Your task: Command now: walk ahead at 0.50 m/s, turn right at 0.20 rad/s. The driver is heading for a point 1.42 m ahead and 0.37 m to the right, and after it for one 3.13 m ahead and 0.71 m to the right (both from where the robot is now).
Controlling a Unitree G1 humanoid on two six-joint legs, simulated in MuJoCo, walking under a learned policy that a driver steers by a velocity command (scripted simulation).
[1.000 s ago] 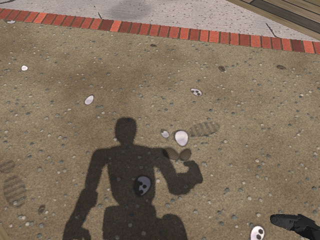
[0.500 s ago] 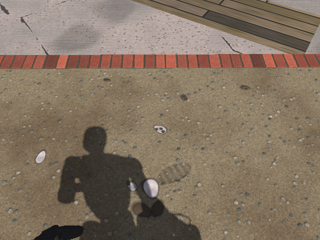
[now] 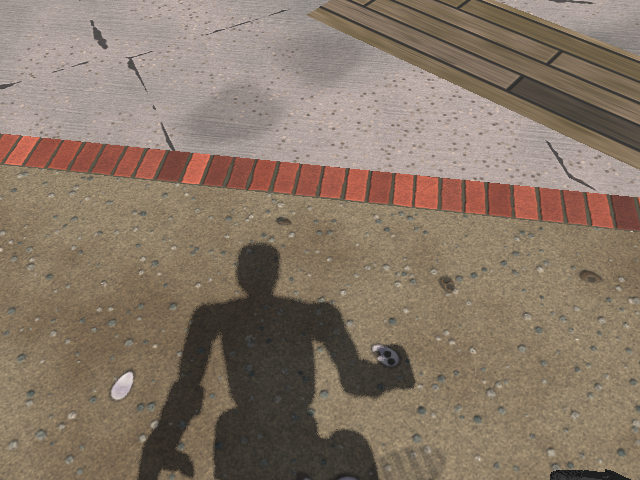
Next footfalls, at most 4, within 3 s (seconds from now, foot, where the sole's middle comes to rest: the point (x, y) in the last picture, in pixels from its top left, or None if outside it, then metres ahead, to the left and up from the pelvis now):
0.08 left None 0.22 0.14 -0.78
0.54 right None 0.32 -0.12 -0.78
0.96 left None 0.37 0.12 -0.78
2.36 left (407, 354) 0.77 -0.09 -0.78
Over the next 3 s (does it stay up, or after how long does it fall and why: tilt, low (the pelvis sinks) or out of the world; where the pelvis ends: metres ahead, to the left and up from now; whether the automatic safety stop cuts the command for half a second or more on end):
stays up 0.90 -0.31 -0.01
